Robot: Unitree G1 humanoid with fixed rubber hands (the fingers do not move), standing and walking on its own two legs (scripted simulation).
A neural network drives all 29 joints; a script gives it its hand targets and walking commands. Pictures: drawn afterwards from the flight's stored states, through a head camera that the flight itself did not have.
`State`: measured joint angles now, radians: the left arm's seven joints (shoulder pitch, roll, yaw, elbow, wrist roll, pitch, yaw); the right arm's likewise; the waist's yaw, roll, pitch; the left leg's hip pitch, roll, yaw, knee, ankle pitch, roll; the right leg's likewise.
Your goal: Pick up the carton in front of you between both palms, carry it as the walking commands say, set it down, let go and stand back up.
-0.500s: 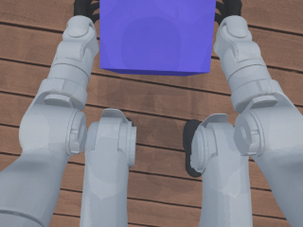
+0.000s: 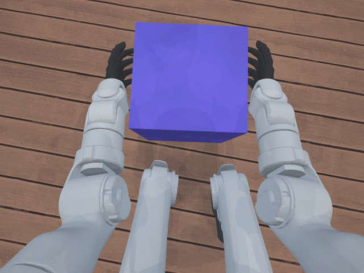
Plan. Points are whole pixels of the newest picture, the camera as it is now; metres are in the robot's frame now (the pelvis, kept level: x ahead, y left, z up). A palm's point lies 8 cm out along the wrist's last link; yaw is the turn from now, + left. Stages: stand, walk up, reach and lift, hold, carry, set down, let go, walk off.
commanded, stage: reach and lift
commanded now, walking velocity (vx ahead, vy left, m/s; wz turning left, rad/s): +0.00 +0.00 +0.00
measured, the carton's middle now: (187, 95) +0.48 +0.03 -0.13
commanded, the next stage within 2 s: none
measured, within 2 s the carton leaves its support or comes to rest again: neither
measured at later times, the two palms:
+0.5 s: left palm (89, 61) +0.44 +0.17 +0.09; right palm (311, 59) +0.45 -0.13 +0.10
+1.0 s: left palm out of the picture +0.41 +0.16 +0.24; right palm out of the picture +0.42 -0.14 +0.25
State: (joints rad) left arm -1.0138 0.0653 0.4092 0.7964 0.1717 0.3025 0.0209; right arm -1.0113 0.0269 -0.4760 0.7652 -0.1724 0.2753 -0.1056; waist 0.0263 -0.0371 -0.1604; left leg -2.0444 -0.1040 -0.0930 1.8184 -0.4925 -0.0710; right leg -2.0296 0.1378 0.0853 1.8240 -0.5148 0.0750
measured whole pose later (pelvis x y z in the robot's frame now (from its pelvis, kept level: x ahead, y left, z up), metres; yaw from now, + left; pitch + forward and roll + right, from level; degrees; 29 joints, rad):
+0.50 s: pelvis +0.05 +0.00 +0.14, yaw +1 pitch +33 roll +0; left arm -0.64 -0.03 0.33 0.66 0.14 0.31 0.03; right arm -0.64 0.10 -0.37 0.65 -0.13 0.28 -0.10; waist 0.02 -0.03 -0.24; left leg -1.47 -0.09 -0.12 1.40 -0.49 -0.05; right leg -1.46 0.12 0.11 1.40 -0.51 0.04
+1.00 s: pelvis +0.10 +0.00 +0.27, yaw +1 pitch +13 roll +0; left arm -0.30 -0.11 0.27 0.53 0.18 0.35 0.03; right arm -0.31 0.15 -0.31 0.53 -0.18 0.33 -0.06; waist 0.00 -0.01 -0.17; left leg -0.65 -0.07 -0.14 0.75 -0.33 -0.02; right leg -0.63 0.07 0.14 0.75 -0.35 0.02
